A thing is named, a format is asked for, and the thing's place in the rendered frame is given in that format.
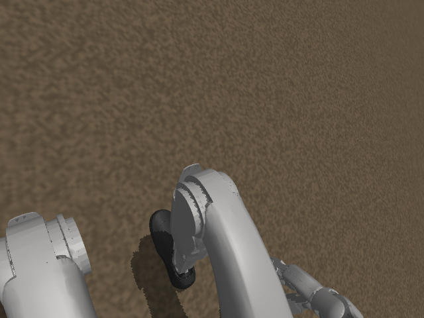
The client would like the right robot foot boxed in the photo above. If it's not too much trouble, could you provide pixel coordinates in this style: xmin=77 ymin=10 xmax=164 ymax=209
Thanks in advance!
xmin=149 ymin=209 xmax=195 ymax=289

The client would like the right robot hand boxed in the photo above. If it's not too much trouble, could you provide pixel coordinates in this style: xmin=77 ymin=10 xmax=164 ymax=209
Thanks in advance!
xmin=270 ymin=256 xmax=324 ymax=314

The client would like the right robot arm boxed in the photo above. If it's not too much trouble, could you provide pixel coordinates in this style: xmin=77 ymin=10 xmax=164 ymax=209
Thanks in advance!
xmin=311 ymin=288 xmax=363 ymax=318

